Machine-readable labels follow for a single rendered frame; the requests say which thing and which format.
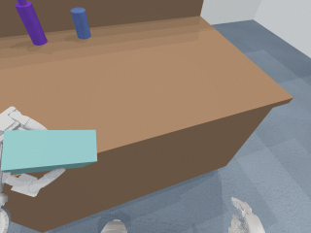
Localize table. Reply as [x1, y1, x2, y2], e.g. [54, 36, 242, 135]
[0, 0, 293, 233]

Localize robot left thigh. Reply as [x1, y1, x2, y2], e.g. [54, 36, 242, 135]
[101, 220, 128, 233]

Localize robot left hand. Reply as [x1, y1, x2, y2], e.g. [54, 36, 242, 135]
[0, 106, 66, 197]

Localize robot left forearm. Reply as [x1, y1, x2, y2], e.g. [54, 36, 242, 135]
[0, 193, 11, 233]

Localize robot right hand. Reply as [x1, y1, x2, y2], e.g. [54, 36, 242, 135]
[228, 197, 265, 233]

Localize sponge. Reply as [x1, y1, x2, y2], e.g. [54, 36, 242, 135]
[0, 130, 97, 175]

